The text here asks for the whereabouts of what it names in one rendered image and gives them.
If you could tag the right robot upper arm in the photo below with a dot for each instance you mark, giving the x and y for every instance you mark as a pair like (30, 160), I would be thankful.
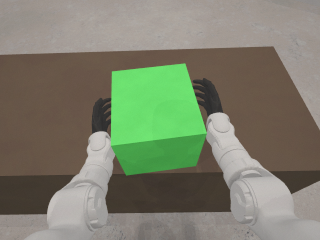
(265, 205)

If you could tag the carton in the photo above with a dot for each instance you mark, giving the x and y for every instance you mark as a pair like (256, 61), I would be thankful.
(156, 123)

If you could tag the left robot forearm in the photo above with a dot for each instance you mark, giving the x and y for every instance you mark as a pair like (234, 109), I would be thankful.
(98, 167)

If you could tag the left robot upper arm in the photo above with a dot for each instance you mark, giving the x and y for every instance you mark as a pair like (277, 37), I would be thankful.
(74, 214)

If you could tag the robot right hand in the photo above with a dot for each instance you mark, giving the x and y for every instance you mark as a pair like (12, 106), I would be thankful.
(211, 103)

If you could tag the robot left hand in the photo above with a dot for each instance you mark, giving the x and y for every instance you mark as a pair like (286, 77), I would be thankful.
(99, 123)

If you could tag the pedestal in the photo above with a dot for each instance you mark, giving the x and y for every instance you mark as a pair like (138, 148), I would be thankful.
(46, 108)

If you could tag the right robot forearm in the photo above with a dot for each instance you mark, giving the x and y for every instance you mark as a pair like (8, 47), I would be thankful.
(229, 153)

